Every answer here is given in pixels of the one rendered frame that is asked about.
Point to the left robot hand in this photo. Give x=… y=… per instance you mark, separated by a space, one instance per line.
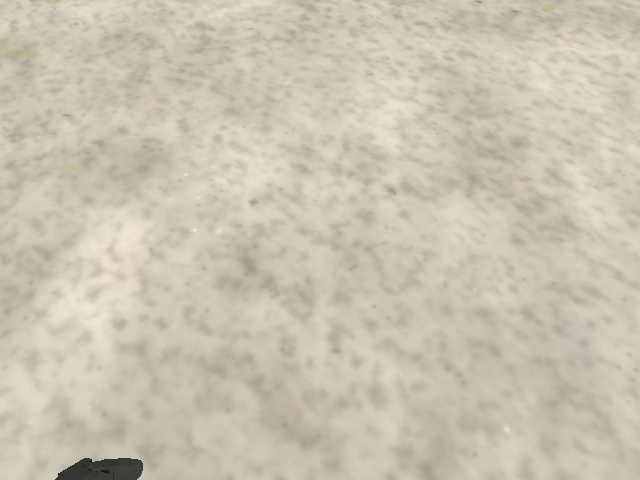
x=107 y=469

